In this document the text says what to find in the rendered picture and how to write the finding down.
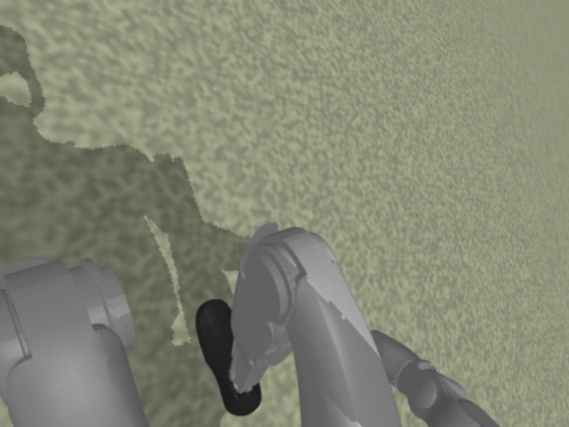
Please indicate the right robot arm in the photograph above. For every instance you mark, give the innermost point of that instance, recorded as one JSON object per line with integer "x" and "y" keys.
{"x": 438, "y": 400}

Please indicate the right robot foot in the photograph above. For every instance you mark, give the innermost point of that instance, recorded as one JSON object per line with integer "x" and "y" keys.
{"x": 216, "y": 340}

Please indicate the right robot hand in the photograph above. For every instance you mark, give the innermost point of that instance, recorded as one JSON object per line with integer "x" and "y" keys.
{"x": 394, "y": 355}

